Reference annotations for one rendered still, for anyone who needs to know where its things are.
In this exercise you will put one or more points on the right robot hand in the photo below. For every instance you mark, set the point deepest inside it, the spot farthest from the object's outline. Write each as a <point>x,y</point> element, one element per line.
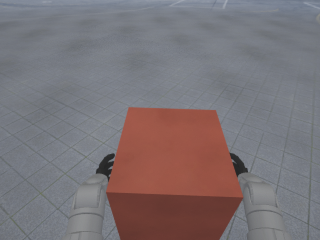
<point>238,165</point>

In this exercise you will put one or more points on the robot left forearm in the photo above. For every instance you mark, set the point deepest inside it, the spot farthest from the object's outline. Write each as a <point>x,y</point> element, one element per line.
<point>87,211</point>

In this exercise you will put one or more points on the left robot hand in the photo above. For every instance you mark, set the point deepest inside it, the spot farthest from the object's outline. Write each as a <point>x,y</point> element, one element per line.
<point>105,165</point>

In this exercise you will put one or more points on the robot right forearm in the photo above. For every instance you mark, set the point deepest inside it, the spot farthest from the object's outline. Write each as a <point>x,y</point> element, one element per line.
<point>262,209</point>

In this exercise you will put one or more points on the carton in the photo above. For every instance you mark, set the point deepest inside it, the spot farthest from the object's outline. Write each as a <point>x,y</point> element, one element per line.
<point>172,177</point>

